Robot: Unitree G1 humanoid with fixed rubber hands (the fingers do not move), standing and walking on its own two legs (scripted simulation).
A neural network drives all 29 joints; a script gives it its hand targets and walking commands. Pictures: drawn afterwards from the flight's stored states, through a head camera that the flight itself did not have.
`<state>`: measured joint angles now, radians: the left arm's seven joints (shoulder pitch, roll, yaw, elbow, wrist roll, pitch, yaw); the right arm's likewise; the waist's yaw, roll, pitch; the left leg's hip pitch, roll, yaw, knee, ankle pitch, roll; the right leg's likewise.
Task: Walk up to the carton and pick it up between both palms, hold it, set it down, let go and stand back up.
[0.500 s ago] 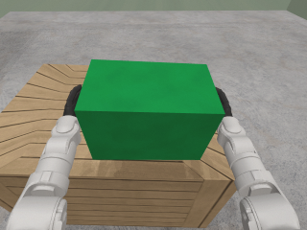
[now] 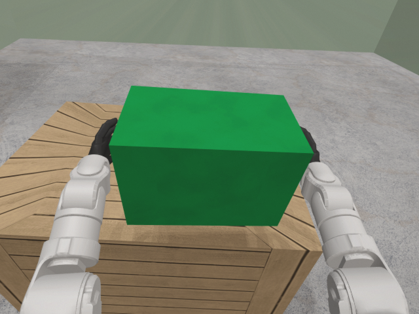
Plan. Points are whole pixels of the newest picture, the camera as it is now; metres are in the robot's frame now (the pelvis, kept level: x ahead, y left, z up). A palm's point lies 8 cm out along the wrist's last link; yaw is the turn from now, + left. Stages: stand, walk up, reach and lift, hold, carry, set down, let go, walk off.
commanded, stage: reach and lift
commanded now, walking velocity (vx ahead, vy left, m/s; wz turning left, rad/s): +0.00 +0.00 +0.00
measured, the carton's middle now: (207, 158) +0.38 +0.01 +0.14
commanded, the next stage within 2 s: hold in 0.86 s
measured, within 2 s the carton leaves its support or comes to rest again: neither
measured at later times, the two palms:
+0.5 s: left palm (103, 151) +0.37 +0.21 +0.16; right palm (303, 157) +0.37 -0.19 +0.16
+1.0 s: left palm (95, 144) +0.36 +0.22 +0.19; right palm (305, 150) +0.37 -0.18 +0.18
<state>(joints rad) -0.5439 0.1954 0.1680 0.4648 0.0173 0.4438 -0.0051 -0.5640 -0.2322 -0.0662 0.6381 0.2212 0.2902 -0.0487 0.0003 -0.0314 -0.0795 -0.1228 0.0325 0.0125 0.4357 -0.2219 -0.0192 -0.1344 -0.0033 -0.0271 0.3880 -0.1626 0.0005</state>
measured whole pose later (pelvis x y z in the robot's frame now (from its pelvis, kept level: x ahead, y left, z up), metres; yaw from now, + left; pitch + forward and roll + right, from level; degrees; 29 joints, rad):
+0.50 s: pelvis +0.01 +0.00 +0.00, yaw +0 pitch -4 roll +0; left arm -0.59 0.20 0.19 0.47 0.02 0.49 0.01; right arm -0.59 -0.19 -0.12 0.61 0.17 0.31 -0.05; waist 0.00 -0.03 -0.07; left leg -0.12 0.03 0.01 0.40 -0.21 -0.02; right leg -0.15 -0.01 -0.03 0.38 -0.17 0.00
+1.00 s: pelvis +0.00 +0.00 +0.00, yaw +0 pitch -5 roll +0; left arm -0.59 0.20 0.23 0.28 0.05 0.63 -0.02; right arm -0.59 -0.19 -0.12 0.45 0.17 0.41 -0.06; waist 0.00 -0.03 -0.05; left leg -0.12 0.03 0.01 0.40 -0.20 -0.02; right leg -0.14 -0.01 -0.03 0.38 -0.16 0.00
